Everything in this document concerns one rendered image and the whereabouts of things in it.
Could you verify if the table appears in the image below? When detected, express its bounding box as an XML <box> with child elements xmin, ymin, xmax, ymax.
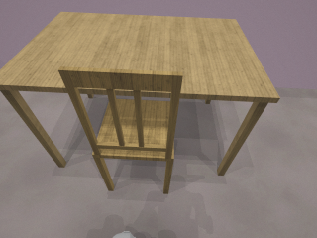
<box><xmin>0</xmin><ymin>12</ymin><xmax>280</xmax><ymax>176</ymax></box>

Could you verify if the chair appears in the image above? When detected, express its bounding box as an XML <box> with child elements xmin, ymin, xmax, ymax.
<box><xmin>58</xmin><ymin>66</ymin><xmax>183</xmax><ymax>194</ymax></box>

